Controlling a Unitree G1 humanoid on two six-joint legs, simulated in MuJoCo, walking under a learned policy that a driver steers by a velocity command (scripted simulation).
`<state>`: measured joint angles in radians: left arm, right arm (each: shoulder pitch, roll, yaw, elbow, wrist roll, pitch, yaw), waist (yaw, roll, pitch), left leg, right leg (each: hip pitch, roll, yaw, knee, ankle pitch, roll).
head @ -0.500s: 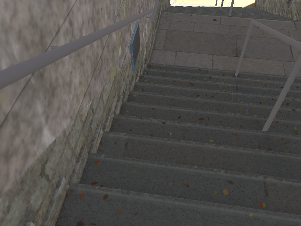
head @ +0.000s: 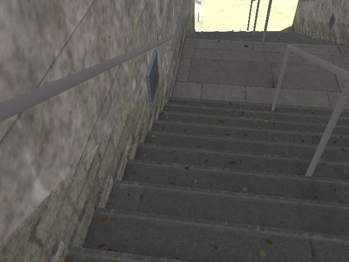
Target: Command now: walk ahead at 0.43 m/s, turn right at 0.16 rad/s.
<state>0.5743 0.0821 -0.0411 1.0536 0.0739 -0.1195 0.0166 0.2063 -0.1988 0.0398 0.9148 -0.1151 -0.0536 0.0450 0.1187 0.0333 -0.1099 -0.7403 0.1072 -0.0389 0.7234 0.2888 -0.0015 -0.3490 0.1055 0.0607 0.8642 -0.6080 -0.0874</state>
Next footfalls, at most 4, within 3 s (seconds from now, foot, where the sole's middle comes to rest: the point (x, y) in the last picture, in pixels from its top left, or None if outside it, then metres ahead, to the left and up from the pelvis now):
0.16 left None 0.19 0.15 -0.88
0.72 right None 0.51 -0.06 -1.04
1.22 left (169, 241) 0.80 0.20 -1.19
1.78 right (214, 209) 1.10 -0.04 -1.35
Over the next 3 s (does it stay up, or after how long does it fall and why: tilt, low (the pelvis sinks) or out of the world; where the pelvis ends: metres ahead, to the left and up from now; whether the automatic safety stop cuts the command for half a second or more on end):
stays up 1.67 0.06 -0.89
